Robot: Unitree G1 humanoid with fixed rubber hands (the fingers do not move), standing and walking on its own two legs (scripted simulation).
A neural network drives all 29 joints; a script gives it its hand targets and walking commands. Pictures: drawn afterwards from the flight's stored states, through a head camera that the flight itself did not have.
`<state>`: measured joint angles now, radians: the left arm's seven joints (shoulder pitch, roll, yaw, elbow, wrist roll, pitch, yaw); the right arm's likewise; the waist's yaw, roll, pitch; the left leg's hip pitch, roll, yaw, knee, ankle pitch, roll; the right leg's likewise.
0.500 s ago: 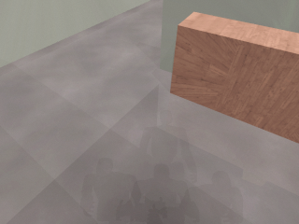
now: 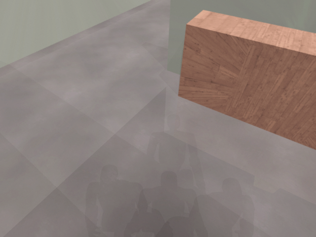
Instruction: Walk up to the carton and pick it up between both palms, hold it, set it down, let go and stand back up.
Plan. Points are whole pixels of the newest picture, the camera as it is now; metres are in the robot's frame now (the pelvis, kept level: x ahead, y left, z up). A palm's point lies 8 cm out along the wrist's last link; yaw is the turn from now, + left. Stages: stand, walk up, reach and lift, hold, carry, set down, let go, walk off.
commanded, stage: stand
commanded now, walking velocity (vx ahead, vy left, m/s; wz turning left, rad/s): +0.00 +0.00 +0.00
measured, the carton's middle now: out of the picture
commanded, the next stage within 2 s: walk up in 0.32 s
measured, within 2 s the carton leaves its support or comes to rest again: neither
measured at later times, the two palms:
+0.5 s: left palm out of the picture -0.03 +0.20 -0.15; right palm out of the picture -0.04 -0.20 -0.15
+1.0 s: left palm (127, 226) +0.18 +0.10 -0.14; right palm out of the picture +0.08 -0.46 -0.17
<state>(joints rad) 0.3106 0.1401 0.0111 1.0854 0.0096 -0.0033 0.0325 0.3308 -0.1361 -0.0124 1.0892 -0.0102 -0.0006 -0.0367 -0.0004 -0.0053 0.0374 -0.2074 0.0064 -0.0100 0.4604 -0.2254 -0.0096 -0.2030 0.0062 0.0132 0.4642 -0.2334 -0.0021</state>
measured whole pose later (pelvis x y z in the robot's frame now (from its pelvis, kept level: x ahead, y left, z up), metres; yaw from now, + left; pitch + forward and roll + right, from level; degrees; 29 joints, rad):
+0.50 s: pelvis +0.00 +0.00 +0.00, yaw +0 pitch -1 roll +0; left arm 0.32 0.11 0.00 1.15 0.01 0.00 0.04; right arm 0.33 -0.11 0.00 1.15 -0.01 0.00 -0.04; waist 0.00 -0.01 0.02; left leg -0.21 0.00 -0.02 0.45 -0.22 -0.01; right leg -0.21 0.00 0.01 0.45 -0.22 0.00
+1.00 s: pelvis +0.08 -0.16 -0.04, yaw -20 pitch -3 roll +0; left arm 0.33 0.27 0.05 0.92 -0.01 -0.01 -0.04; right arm 0.24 -0.35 -0.06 0.86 -0.08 -0.02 0.01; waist 0.06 0.10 0.05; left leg -0.26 0.15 0.04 1.16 -0.62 0.06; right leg -0.43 -0.04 -0.08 0.86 -0.38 -0.01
